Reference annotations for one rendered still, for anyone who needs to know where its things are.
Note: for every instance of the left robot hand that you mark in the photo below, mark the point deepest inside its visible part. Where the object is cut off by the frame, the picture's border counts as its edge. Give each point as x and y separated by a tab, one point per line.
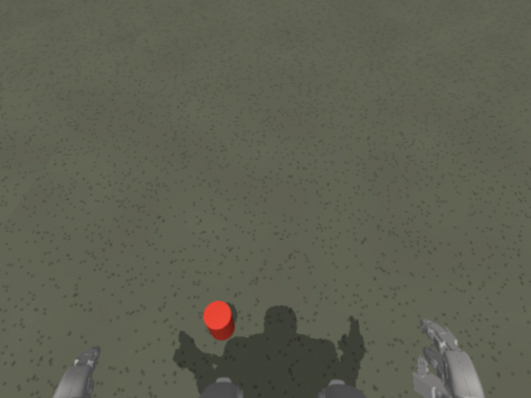
76	382

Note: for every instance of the can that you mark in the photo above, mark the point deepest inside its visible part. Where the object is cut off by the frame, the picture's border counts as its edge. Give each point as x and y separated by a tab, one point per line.
218	318

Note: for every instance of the right robot hand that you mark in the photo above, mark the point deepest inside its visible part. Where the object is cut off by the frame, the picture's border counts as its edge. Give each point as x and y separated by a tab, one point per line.
456	374

